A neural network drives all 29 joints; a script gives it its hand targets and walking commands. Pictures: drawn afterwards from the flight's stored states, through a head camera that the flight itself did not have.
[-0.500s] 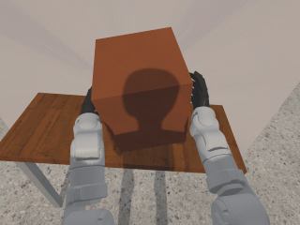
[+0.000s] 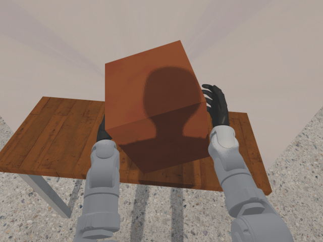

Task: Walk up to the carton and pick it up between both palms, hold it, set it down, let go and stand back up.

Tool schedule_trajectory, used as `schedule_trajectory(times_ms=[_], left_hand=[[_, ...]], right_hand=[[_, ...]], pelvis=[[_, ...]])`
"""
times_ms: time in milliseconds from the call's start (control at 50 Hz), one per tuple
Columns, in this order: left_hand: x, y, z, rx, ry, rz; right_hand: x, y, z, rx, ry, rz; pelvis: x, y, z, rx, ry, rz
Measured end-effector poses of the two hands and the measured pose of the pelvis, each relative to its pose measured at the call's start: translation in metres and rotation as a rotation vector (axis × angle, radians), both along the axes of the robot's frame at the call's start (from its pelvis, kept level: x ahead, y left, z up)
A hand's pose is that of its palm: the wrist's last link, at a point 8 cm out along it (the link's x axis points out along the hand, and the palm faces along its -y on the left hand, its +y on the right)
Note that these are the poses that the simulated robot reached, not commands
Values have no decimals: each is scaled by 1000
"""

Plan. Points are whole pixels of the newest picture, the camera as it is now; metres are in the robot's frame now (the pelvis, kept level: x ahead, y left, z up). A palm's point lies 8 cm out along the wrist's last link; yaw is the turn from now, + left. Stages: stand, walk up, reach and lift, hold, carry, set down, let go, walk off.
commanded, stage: set down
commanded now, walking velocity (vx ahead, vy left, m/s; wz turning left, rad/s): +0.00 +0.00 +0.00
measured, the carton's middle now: (160, 112) +0.42 +0.01 +0.10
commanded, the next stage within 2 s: none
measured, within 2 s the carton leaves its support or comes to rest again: neither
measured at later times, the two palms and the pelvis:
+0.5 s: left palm (106, 145) +0.34 +0.15 +0.06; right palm (212, 117) +0.39 -0.12 +0.12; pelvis +0.00 -0.01 +0.00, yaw -1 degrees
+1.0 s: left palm (115, 144) +0.36 +0.13 +0.04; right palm (214, 118) +0.41 -0.14 +0.09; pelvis +0.00 -0.01 +0.00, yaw -4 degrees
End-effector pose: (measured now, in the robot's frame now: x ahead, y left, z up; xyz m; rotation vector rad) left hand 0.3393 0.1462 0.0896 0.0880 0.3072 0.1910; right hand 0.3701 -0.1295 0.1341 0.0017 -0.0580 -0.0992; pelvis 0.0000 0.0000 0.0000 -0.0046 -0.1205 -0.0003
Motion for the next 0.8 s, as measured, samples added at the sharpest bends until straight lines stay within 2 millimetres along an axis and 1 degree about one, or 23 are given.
schedule_trajectory(times_ms=[80, 140, 320, 440, 620, 800], left_hand=[[4, -5, 3, -8, 3, 0], [4, -6, 1, -21, 13, 6], [-1, 2, -17, -55, 44, 45], [0, 5, -25, -61, 47, 61], [8, -4, -30, -60, 62, 68], [15, -14, -37, -73, 73, 80]], right_hand=[[2, -5, 3, -3, 4, -8], [4, -5, 3, -12, 14, -5], [12, 6, -5, -28, 49, 37], [17, 10, -11, -20, 67, 48], [25, 1, -20, 7, 109, 35], [33, -10, -27, 12, 135, 34]], pelvis=[[-1, -4, 0, 5, 6, -7], [-1, -7, 1, 8, 7, -12], [-2, -10, 1, 10, 27, -15], [-2, -8, 1, 8, 55, -13], [1, -5, 0, 10, 92, -33], [3, -7, 0, 15, 119, -60]])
